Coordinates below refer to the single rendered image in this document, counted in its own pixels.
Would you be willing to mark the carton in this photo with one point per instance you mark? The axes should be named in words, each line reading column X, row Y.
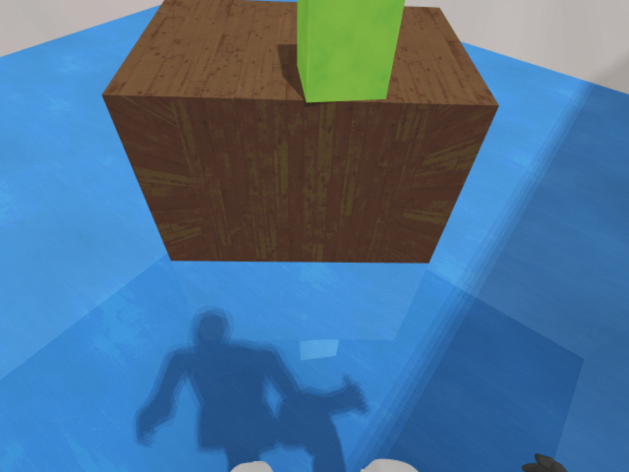
column 345, row 48

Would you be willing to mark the pedestal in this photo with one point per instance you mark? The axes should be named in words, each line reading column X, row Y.
column 236, row 166

